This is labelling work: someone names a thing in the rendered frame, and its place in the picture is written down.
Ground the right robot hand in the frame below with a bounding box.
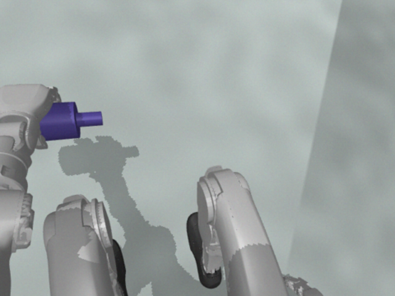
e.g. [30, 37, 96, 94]
[283, 276, 323, 296]

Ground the left robot foot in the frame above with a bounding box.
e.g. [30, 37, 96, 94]
[112, 239, 128, 296]

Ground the right robot foot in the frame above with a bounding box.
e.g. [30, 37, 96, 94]
[186, 212, 222, 289]

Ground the left robot hand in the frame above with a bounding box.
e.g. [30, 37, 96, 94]
[0, 84, 62, 149]

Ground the left robot arm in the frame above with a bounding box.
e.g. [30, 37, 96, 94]
[0, 111, 40, 296]

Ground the bottle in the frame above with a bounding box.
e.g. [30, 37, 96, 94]
[39, 102, 103, 141]

